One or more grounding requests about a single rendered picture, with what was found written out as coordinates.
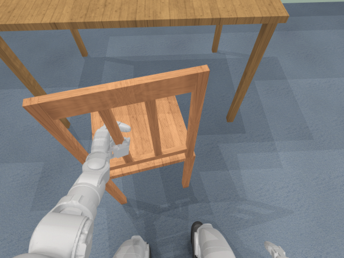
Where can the left robot thigh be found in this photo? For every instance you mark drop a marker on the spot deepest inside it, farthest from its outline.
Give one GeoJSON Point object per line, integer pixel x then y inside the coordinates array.
{"type": "Point", "coordinates": [133, 248]}

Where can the left robot hand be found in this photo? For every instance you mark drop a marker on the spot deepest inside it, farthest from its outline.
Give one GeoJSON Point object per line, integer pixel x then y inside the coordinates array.
{"type": "Point", "coordinates": [103, 142]}

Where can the robot left upper arm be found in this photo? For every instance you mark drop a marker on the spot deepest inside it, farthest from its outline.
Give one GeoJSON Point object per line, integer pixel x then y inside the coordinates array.
{"type": "Point", "coordinates": [62, 235]}

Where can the robot left forearm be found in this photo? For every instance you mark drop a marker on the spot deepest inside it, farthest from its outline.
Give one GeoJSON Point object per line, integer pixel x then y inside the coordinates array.
{"type": "Point", "coordinates": [85, 195]}

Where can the chair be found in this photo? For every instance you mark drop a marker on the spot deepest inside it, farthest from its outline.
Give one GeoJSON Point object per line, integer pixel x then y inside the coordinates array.
{"type": "Point", "coordinates": [147, 104]}

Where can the right robot hand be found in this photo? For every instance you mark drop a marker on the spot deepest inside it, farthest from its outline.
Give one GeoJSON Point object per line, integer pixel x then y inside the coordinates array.
{"type": "Point", "coordinates": [275, 251]}

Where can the table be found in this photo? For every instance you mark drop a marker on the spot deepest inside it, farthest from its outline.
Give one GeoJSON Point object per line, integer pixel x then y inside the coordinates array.
{"type": "Point", "coordinates": [32, 15]}

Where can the robot left shin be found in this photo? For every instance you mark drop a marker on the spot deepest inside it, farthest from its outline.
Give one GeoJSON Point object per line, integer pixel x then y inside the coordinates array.
{"type": "Point", "coordinates": [136, 237]}

